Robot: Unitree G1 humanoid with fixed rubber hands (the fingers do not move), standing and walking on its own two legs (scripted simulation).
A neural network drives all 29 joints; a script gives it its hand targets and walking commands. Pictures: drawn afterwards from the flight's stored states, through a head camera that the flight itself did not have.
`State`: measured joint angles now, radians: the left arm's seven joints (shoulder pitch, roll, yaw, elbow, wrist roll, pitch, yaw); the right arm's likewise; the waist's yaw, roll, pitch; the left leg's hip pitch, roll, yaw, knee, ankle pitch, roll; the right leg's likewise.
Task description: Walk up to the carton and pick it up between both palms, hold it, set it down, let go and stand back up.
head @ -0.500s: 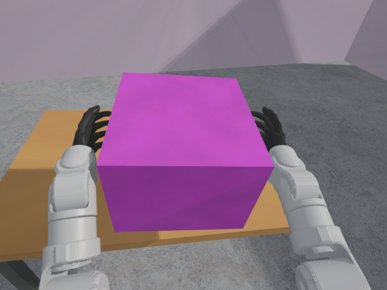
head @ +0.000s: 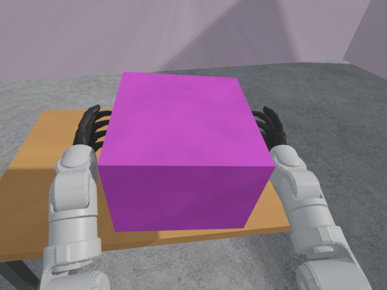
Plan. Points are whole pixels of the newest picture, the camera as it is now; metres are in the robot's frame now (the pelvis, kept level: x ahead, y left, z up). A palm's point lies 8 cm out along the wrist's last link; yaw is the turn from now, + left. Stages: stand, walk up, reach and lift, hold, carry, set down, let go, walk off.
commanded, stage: hold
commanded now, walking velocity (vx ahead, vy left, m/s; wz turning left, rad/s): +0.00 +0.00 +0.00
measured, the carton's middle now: (181, 147) +0.41 +0.02 +0.13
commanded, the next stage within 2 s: none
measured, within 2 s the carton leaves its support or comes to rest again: neither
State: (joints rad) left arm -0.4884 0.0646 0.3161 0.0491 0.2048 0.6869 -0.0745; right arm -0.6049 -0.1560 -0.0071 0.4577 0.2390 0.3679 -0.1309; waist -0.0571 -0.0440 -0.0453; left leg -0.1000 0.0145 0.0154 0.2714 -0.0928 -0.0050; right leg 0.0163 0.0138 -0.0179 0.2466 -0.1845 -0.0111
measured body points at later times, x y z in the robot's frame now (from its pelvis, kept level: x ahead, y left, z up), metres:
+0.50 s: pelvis -0.01 +0.01 +0.00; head -0.05 +0.03 +0.45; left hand +0.35 +0.21 +0.18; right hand +0.37 -0.16 +0.19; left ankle +0.04 +0.12 -0.75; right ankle -0.03 -0.11 -0.75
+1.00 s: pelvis +0.00 +0.01 +0.00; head -0.05 +0.03 +0.45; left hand +0.36 +0.21 +0.18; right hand +0.37 -0.17 +0.19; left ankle +0.04 +0.12 -0.75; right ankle -0.03 -0.11 -0.75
